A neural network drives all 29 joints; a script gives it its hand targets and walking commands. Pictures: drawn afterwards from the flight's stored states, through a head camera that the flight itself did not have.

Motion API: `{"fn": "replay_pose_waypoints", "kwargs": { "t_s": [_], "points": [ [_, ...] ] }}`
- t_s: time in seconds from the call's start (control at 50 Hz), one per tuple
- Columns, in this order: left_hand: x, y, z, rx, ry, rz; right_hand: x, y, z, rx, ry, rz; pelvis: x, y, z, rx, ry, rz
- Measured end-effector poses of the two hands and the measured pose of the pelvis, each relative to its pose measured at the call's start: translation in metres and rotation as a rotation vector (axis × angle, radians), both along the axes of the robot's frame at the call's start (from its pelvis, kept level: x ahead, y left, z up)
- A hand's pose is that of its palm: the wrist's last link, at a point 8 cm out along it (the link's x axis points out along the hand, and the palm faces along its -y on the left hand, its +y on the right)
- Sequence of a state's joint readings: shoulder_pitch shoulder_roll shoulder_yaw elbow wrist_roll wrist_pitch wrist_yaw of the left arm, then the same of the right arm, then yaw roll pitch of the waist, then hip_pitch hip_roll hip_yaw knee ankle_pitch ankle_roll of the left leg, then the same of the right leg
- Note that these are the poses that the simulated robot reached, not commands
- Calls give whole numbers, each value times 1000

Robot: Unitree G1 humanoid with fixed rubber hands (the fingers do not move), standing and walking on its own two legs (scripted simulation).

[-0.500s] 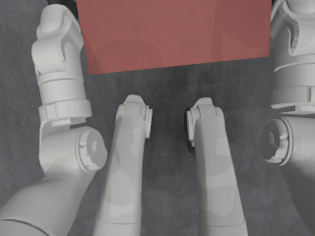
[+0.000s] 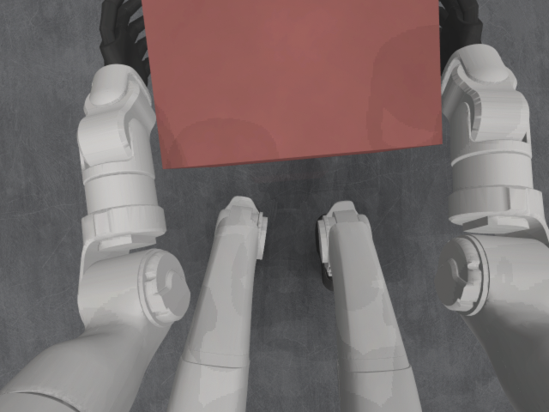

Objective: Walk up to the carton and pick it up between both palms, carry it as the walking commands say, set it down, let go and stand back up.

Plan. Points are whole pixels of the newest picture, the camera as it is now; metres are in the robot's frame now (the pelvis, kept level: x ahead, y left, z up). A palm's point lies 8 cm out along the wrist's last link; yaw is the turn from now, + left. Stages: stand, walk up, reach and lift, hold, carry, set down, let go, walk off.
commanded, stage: reach and lift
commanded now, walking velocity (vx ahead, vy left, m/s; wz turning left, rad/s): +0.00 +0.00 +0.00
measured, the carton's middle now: (289, 79) +0.50 +0.02 -0.15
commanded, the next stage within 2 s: none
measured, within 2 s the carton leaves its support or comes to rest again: neither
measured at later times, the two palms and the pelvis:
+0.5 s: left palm (54, 31) +0.47 +0.20 +0.05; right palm (538, 11) +0.49 -0.17 +0.04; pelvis +0.07 +0.01 +0.08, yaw +0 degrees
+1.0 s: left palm out of the picture +0.44 +0.21 +0.11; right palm out of the picture +0.47 -0.16 +0.10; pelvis +0.13 +0.01 +0.16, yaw -1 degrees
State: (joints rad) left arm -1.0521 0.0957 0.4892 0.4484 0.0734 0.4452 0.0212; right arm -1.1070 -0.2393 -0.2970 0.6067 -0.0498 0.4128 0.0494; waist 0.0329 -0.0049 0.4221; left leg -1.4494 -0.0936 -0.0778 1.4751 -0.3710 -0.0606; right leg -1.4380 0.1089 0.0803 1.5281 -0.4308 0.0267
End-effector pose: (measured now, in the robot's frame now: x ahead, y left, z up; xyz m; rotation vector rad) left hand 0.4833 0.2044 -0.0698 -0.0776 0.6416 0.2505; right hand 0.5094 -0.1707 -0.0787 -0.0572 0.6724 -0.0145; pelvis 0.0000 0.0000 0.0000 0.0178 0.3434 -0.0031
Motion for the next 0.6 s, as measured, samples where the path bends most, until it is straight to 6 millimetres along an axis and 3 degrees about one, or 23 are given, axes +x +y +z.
{"fn": "replay_pose_waypoints", "kwargs": {
  "t_s": [0.2, 0.32, 0.48, 0.6],
  "points": [
    [-13, 6, 37, 8, 14, -1, -9, 6, 38, -9, 14, 12, 16, 1, 26, -6, 35, 0],
    [-20, 6, 67, -9, 54, 10, -18, 6, 67, 18, 59, -10, 40, 4, 43, -12, 152, 9],
    [-17, 0, 118, -12, 57, -7, -21, -1, 118, 33, 64, -33, 71, 5, 80, -8, 157, 6],
    [-16, 1, 137, 0, 71, -13, -19, -1, 135, 19, 77, -17, 91, 5, 105, 1, 144, -16]
  ]
}}
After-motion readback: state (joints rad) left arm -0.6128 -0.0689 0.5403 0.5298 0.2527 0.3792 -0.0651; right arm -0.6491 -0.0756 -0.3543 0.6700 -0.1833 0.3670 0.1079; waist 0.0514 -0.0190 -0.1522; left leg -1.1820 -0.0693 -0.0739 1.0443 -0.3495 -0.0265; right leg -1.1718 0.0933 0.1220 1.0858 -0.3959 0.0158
